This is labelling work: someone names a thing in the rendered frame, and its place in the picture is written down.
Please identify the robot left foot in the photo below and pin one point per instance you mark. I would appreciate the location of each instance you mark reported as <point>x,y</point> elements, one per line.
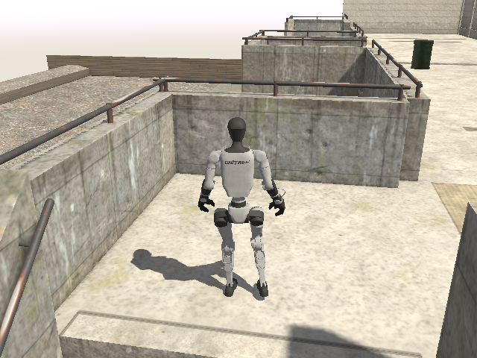
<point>230,290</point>

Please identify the left robot upper arm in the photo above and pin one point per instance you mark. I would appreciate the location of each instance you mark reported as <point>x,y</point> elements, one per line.
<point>213,158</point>

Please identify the right robot hand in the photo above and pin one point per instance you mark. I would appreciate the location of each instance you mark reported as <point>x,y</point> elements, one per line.
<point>280,206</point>

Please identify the right robot upper arm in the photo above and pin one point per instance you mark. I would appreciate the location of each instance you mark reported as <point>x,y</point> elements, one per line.
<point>264,168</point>

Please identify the robot left thigh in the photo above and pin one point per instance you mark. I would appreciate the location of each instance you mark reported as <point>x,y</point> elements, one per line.
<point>221,220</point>

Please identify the robot left forearm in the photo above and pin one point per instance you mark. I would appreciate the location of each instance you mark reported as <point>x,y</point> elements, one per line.
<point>204,195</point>

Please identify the left robot hand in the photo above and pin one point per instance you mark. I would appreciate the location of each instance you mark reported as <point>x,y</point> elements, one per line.
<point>202,207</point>

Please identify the robot right forearm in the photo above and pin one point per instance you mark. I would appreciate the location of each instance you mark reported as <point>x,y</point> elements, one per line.
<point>274,194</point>

